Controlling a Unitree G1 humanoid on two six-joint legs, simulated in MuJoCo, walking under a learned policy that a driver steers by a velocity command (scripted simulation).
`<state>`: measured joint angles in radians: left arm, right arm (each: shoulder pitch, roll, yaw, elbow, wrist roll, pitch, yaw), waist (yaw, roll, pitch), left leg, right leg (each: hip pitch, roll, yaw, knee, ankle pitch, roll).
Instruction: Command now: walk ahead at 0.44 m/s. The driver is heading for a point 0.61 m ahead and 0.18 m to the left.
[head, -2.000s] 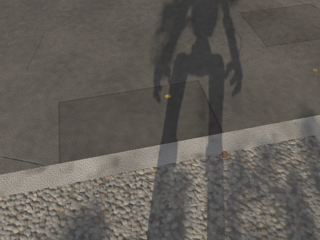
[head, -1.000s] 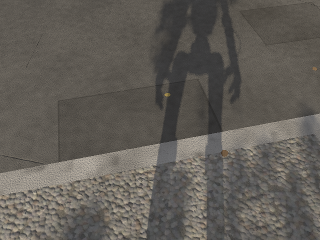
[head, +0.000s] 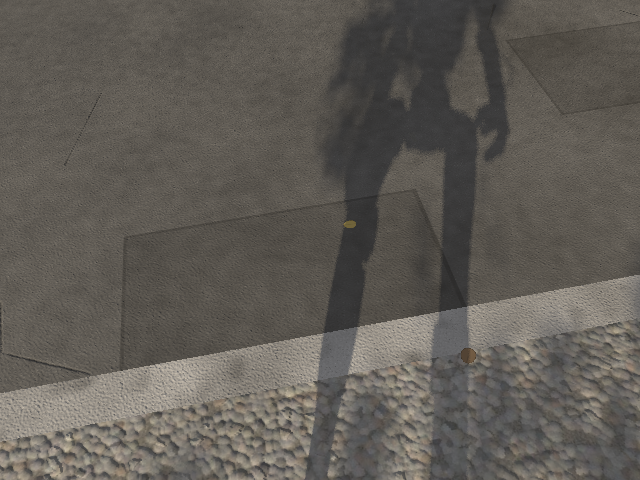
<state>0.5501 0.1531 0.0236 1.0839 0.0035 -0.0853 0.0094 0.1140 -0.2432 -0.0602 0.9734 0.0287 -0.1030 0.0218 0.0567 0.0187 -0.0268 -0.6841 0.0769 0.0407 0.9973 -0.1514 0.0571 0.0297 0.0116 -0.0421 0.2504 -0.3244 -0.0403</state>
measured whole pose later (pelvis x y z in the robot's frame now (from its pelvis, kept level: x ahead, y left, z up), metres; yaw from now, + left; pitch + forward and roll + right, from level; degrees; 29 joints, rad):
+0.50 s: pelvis +0.29 +0.04 +0.00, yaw +0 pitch +1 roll +2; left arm 0.14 0.25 0.07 0.88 -0.01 -0.09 0.03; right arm 0.34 -0.23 -0.05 1.04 0.00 -0.10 0.01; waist -0.05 -0.04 -0.01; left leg -0.11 -0.08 0.07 0.25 -0.16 0.07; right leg -0.72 -0.16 0.04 0.96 -0.08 -0.02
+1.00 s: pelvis +0.55 -0.02 +0.01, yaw +9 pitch +2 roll -1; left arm 0.27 0.23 0.06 0.97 0.02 -0.10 0.00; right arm 0.16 -0.27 -0.07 0.89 0.01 -0.05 -0.02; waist 0.03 0.04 0.03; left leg -0.60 0.07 -0.04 0.89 -0.23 0.01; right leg -0.20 0.00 -0.12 0.32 -0.16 -0.04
